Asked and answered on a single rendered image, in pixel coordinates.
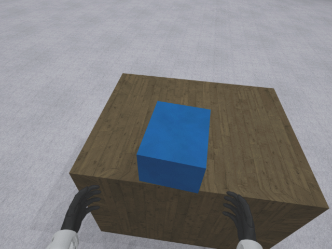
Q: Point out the pedestal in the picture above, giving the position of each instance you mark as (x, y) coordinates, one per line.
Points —
(252, 151)

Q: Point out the robot left forearm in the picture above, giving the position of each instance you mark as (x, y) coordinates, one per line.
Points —
(64, 239)

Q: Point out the robot right hand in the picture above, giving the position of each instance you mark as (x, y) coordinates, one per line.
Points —
(243, 219)

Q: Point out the robot left hand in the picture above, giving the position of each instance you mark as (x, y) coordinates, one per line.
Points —
(78, 208)

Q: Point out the carton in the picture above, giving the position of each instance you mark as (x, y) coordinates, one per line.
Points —
(173, 152)

